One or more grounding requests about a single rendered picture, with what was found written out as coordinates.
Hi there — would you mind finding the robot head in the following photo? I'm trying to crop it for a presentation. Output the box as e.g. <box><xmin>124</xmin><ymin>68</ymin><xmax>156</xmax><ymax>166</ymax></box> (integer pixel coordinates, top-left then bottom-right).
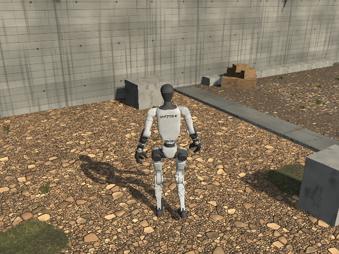
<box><xmin>159</xmin><ymin>84</ymin><xmax>177</xmax><ymax>110</ymax></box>

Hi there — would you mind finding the left robot foot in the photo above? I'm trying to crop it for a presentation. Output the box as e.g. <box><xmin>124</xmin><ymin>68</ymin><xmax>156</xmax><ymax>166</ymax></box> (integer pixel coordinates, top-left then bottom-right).
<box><xmin>156</xmin><ymin>204</ymin><xmax>163</xmax><ymax>217</ymax></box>

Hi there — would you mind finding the robot right forearm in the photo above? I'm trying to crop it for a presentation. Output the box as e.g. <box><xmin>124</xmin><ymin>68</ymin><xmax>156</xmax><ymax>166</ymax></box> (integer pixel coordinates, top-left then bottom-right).
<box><xmin>190</xmin><ymin>127</ymin><xmax>200</xmax><ymax>145</ymax></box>

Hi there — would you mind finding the robot left hand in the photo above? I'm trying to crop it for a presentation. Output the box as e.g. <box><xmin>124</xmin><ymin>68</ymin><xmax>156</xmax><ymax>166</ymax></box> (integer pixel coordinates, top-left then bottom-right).
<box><xmin>135</xmin><ymin>151</ymin><xmax>147</xmax><ymax>164</ymax></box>

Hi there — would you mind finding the robot right hand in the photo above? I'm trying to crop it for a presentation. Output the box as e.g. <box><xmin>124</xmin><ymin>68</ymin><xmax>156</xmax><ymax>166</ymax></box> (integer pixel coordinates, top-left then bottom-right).
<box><xmin>189</xmin><ymin>143</ymin><xmax>201</xmax><ymax>153</ymax></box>

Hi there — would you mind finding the robot left forearm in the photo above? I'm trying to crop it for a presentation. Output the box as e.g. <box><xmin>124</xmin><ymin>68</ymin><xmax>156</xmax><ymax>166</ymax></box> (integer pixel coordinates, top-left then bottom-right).
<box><xmin>136</xmin><ymin>129</ymin><xmax>148</xmax><ymax>153</ymax></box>

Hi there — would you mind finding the robot left upper arm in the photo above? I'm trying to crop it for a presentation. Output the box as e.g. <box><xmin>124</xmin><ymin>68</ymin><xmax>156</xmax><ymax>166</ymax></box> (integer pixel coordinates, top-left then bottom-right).
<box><xmin>143</xmin><ymin>107</ymin><xmax>157</xmax><ymax>138</ymax></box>

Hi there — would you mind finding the robot right upper arm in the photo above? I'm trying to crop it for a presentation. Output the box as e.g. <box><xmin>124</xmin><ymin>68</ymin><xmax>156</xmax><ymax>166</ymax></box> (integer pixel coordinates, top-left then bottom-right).
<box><xmin>179</xmin><ymin>106</ymin><xmax>195</xmax><ymax>135</ymax></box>

